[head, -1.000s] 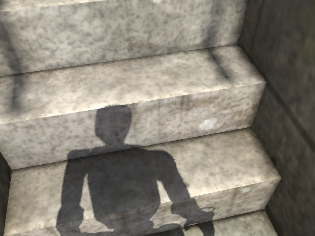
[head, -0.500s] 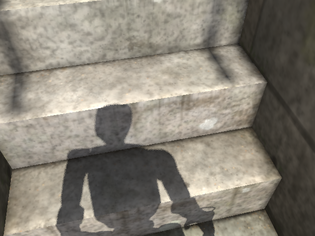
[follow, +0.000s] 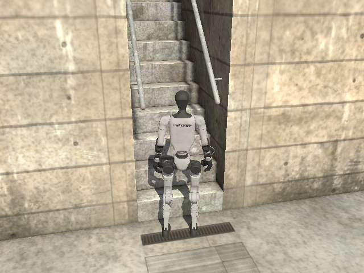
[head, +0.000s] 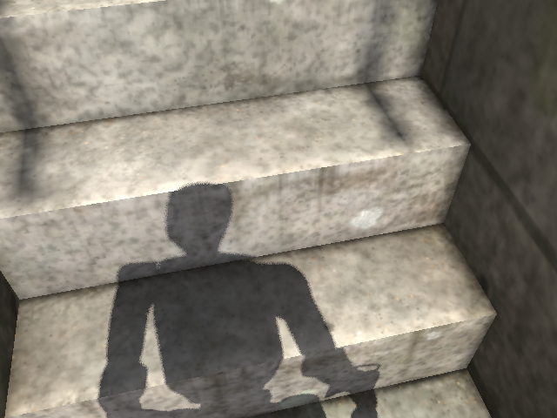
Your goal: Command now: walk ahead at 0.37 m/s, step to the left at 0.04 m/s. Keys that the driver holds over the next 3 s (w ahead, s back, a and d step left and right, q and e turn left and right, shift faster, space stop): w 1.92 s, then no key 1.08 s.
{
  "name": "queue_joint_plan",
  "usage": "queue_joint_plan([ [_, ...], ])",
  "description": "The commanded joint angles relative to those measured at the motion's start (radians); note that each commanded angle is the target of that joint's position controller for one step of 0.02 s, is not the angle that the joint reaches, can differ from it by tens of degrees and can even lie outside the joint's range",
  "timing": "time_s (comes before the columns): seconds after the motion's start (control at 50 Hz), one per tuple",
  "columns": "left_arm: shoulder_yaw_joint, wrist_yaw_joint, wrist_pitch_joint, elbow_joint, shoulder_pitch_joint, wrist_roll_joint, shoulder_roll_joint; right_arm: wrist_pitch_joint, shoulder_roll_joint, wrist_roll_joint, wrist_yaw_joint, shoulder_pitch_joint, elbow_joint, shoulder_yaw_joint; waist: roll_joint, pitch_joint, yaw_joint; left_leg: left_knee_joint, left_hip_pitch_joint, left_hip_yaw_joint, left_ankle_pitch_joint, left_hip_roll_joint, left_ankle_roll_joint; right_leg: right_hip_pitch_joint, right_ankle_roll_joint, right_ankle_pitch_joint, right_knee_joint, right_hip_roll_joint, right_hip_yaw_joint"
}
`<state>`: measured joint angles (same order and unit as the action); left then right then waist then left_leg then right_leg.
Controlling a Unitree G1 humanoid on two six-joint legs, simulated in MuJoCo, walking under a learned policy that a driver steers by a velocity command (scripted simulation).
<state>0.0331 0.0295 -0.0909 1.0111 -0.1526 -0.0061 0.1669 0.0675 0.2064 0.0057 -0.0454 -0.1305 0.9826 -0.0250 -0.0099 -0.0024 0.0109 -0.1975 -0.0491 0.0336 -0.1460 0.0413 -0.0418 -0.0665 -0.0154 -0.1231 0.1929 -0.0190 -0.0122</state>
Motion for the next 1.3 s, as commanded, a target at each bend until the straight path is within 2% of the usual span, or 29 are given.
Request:
queue_joint_plan([
  [0.02, -0.019, -0.001, -0.018, -0.045, -0.002, 0.0, 0.091, 0.001, 0.1, -0.008, -0.009, -0.03, -0.016, 0.02, 0.023, -0.051, 0.004, -0.006, 0.01, 0.038, 0.176, 0.085, 0.04, 0.03, -0.01, 0.283, 0.014, 0.148, 0.077],
  [0.06, -0.013, 0.005, -0.006, -0.033, 0.01, 0.019, 0.07, 0.006, 0.081, 0.019, 0.001, 0.055, -0.066, 0.015, 0.031, -0.047, -0.003, 0.018, 0.023, 0.05, 0.123, 0.095, 0.031, -0.017, -0.01, 0.095, -0.024, 0.12, 0.068],
  [0.16, -0.013, 0.004, -0.01, -0.047, 0.024, 0.007, 0.081, 0.015, 0.097, 0.008, 0.001, 0.044, -0.062, 0.018, 0.0, -0.034, -0.005, 0.011, 0.017, 0.052, 0.179, 0.098, 0.032, -0.008, -0.013, 0.156, -0.029, 0.128, 0.066],
  [0.18, -0.018, 0.0, -0.018, -0.058, 0.016, -0.011, 0.095, 0.008, 0.111, -0.012, -0.006, -0.02, -0.018, 0.022, -0.005, -0.027, 0.006, -0.003, 0.001, 0.042, 0.203, 0.088, 0.039, 0.02, -0.011, 0.267, 0.0, 0.151, 0.073],
  [0.24, -0.018, 0.0, -0.016, -0.046, -0.001, 0.001, 0.086, 0.0, 0.097, -0.004, -0.008, -0.018, -0.019, 0.02, 0.024, -0.044, 0.006, 0.002, 0.008, 0.038, 0.159, 0.085, 0.038, 0.02, -0.009, 0.243, 0.007, 0.146, 0.076],
  [0.28, -0.012, 0.006, -0.002, -0.045, 0.028, 0.014, 0.07, 0.009, 0.088, 0.019, 0.005, 0.074, -0.07, 0.017, 0.014, -0.017, 0.002, 0.019, 0.01, 0.051, 0.123, 0.093, 0.028, -0.036, -0.01, 0.055, -0.04, 0.121, 0.066],
  [0.38, -0.013, 0.003, -0.011, -0.048, 0.022, 0.007, 0.082, 0.015, 0.097, 0.008, 0.001, 0.042, -0.062, 0.018, 0.001, -0.042, -0.005, 0.01, 0.018, 0.051, 0.181, 0.099, 0.032, 0.001, -0.013, 0.173, -0.025, 0.13, 0.065],
  [0.4, -0.018, -0.001, -0.018, -0.06, 0.015, -0.01, 0.094, 0.008, 0.11, -0.013, -0.006, -0.019, -0.019, 0.022, -0.003, -0.031, 0.006, -0.004, 0.001, 0.04, 0.202, 0.088, 0.039, 0.024, -0.011, 0.274, 0.001, 0.151, 0.073],
  [0.42, -0.02, -0.001, -0.019, -0.052, 0.0, -0.004, 0.097, 0.004, 0.104, -0.012, -0.009, -0.032, -0.016, 0.021, 0.017, -0.051, 0.004, -0.007, 0.009, 0.037, 0.193, 0.087, 0.04, 0.034, -0.011, 0.3, 0.012, 0.15, 0.074],
  [0.5, -0.012, 0.005, -0.002, -0.047, 0.028, 0.014, 0.071, 0.009, 0.088, 0.019, 0.005, 0.076, -0.07, 0.017, 0.014, -0.017, 0.002, 0.02, 0.01, 0.05, 0.124, 0.094, 0.027, -0.035, -0.01, 0.056, -0.041, 0.121, 0.066],
  [0.58, -0.013, 0.003, -0.01, -0.051, 0.024, 0.006, 0.082, 0.015, 0.098, 0.008, 0.002, 0.046, -0.062, 0.018, 0.0, -0.035, -0.005, 0.012, 0.017, 0.051, 0.179, 0.099, 0.031, -0.006, -0.013, 0.158, -0.03, 0.129, 0.064],
  [0.6, -0.018, -0.001, -0.015, -0.064, 0.016, -0.011, 0.097, 0.008, 0.115, -0.012, -0.005, -0.013, -0.02, 0.024, -0.011, -0.029, 0.008, -0.007, 0.001, 0.041, 0.21, 0.089, 0.036, 0.021, -0.011, 0.268, 0.002, 0.152, 0.072],
  [0.62, -0.02, -0.001, -0.015, -0.057, 0.001, -0.006, 0.1, 0.004, 0.108, -0.012, -0.007, -0.027, -0.017, 0.023, 0.01, -0.054, 0.005, -0.011, 0.01, 0.038, 0.203, 0.089, 0.038, 0.034, -0.01, 0.297, 0.013, 0.151, 0.073],
  [0.64, -0.013, 0.003, -0.01, -0.041, 0.005, 0.016, 0.077, 0.01, 0.084, 0.012, -0.001, 0.036, -0.061, 0.016, 0.032, -0.068, -0.009, 0.011, 0.03, 0.048, 0.158, 0.098, 0.031, 0.007, -0.011, 0.186, -0.014, 0.127, 0.064],
  [0.7, -0.012, 0.004, -0.006, -0.053, 0.03, 0.008, 0.077, 0.012, 0.093, 0.012, 0.004, 0.063, -0.067, 0.017, 0.008, -0.025, -0.001, 0.016, 0.013, 0.051, 0.153, 0.097, 0.028, -0.021, -0.011, 0.104, -0.039, 0.126, 0.065],
  [0.72, -0.016, 0.0, -0.012, -0.068, 0.023, -0.012, 0.093, 0.005, 0.113, -0.01, -0.003, 0.0, -0.022, 0.024, -0.009, -0.01, 0.01, -0.003, -0.002, 0.041, 0.198, 0.089, 0.033, 0.002, -0.01, 0.232, -0.009, 0.15, 0.073],
  [0.74, -0.02, -0.001, -0.017, -0.058, 0.003, -0.006, 0.099, 0.003, 0.104, -0.012, -0.007, -0.026, -0.017, 0.021, 0.017, -0.04, 0.004, -0.003, 0.009, 0.038, 0.191, 0.089, 0.037, 0.022, -0.01, 0.278, 0.003, 0.15, 0.073],
  [0.82, -0.012, 0.005, -0.003, -0.051, 0.029, 0.013, 0.071, 0.01, 0.089, 0.019, 0.006, 0.076, -0.069, 0.018, 0.017, -0.02, 0.002, 0.021, 0.011, 0.05, 0.124, 0.094, 0.026, -0.034, -0.009, 0.056, -0.041, 0.122, 0.065],
  [0.92, -0.013, 0.002, -0.011, -0.054, 0.022, 0.007, 0.083, 0.016, 0.098, 0.008, 0.002, 0.045, -0.062, 0.018, 0.002, -0.044, -0.005, 0.012, 0.018, 0.05, 0.181, 0.099, 0.03, 0.003, -0.013, 0.172, -0.027, 0.131, 0.063],
  [0.94, -0.018, -0.001, -0.015, -0.067, 0.015, -0.011, 0.097, 0.008, 0.115, -0.012, -0.005, -0.012, -0.02, 0.024, -0.009, -0.033, 0.008, -0.006, 0.0, 0.039, 0.208, 0.089, 0.035, 0.026, -0.011, 0.274, 0.003, 0.153, 0.071],
  [0.98, -0.018, -0.001, -0.013, -0.059, -0.002, -0.002, 0.093, 0.001, 0.103, -0.009, -0.007, -0.02, -0.018, 0.022, 0.021, -0.054, 0.005, -0.007, 0.01, 0.036, 0.181, 0.087, 0.035, 0.03, -0.008, 0.278, 0.013, 0.15, 0.073],
  [1.0, -0.012, 0.003, -0.007, -0.043, 0.005, 0.018, 0.073, 0.007, 0.081, 0.015, 0.001, 0.049, -0.064, 0.015, 0.035, -0.058, -0.007, 0.017, 0.026, 0.047, 0.138, 0.098, 0.027, -0.005, -0.009, 0.139, -0.021, 0.125, 0.063],
  [1.02, -0.011, 0.004, -0.004, -0.051, 0.023, 0.014, 0.07, 0.01, 0.088, 0.018, 0.005, 0.071, -0.069, 0.017, 0.017, -0.027, 0.0, 0.021, 0.011, 0.049, 0.127, 0.095, 0.025, -0.024, -0.009, 0.075, -0.037, 0.123, 0.063],
  [1.08, -0.012, 0.003, -0.008, -0.058, 0.028, 0.006, 0.081, 0.014, 0.097, 0.01, 0.004, 0.056, -0.064, 0.018, 0.003, -0.023, -0.003, 0.015, 0.014, 0.051, 0.171, 0.099, 0.027, -0.018, -0.011, 0.13, -0.039, 0.129, 0.064],
  [1.1, -0.018, -0.001, -0.014, -0.07, 0.018, -0.012, 0.098, 0.007, 0.116, -0.011, -0.003, -0.007, -0.021, 0.024, -0.011, -0.02, 0.008, -0.003, -0.001, 0.04, 0.206, 0.09, 0.034, 0.013, -0.01, 0.253, -0.004, 0.153, 0.071],
  [1.14, -0.019, -0.002, -0.014, -0.061, -0.001, -0.002, 0.095, 0.002, 0.106, -0.009, -0.007, -0.02, -0.018, 0.023, 0.019, -0.054, 0.005, -0.007, 0.011, 0.036, 0.184, 0.088, 0.035, 0.03, -0.009, 0.28, 0.013, 0.151, 0.073],
  [1.16, -0.012, 0.003, -0.008, -0.046, 0.006, 0.018, 0.074, 0.008, 0.083, 0.016, 0.001, 0.048, -0.063, 0.016, 0.035, -0.061, -0.007, 0.017, 0.027, 0.047, 0.141, 0.098, 0.028, -0.003, -0.01, 0.144, -0.02, 0.126, 0.063],
  [1.18, -0.011, 0.004, -0.005, -0.053, 0.024, 0.014, 0.07, 0.01, 0.089, 0.018, 0.005, 0.071, -0.069, 0.017, 0.017, -0.03, 0.0, 0.021, 0.012, 0.049, 0.129, 0.096, 0.026, -0.022, -0.009, 0.079, -0.036, 0.124, 0.063],
  [1.3, -0.02, -0.002, -0.015, -0.064, 0.0, -0.006, 0.102, 0.004, 0.11, -0.012, -0.006, -0.023, -0.018, 0.024, 0.011, -0.054, 0.005, -0.009, 0.009, 0.036, 0.201, 0.089, 0.035, 0.036, -0.01, 0.299, 0.013, 0.153, 0.071],
])
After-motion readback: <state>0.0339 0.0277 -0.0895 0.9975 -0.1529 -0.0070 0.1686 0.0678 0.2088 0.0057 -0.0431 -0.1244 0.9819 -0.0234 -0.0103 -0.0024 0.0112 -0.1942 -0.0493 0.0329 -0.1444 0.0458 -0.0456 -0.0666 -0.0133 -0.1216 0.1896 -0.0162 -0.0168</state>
